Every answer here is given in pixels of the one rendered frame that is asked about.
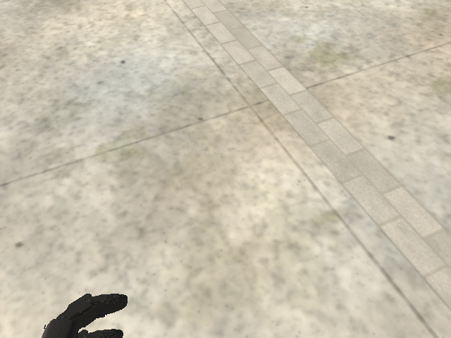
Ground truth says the robot left hand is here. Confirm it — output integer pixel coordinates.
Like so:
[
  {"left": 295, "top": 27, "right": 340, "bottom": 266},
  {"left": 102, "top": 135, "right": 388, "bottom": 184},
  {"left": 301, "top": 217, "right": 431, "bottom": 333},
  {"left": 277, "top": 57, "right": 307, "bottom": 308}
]
[{"left": 42, "top": 294, "right": 128, "bottom": 338}]

